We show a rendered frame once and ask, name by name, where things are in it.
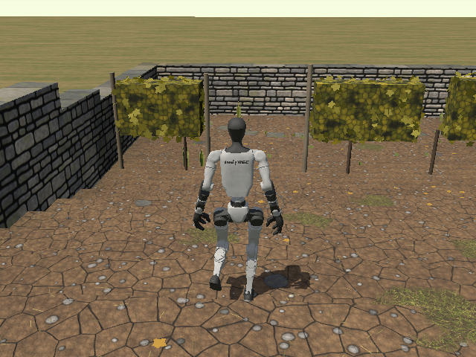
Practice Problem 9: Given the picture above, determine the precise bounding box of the left robot forearm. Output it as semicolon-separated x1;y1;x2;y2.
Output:
195;180;210;214

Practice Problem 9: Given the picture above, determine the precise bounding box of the robot torso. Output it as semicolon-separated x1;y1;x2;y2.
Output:
220;146;254;223

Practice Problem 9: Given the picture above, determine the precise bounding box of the robot right upper arm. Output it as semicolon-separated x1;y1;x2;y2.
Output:
253;149;272;192

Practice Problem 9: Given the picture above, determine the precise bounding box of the robot left upper arm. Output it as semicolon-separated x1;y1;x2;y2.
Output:
202;150;222;191

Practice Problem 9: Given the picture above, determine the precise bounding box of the right robot hand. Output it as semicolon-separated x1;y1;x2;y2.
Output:
266;214;283;235

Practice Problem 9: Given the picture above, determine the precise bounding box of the right robot forearm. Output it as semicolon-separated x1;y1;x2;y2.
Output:
265;180;281;216

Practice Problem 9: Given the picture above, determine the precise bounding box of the left robot shin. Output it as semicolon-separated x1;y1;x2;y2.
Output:
213;241;226;277

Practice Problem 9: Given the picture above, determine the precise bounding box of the left robot hand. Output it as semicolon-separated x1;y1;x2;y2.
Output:
193;212;210;231

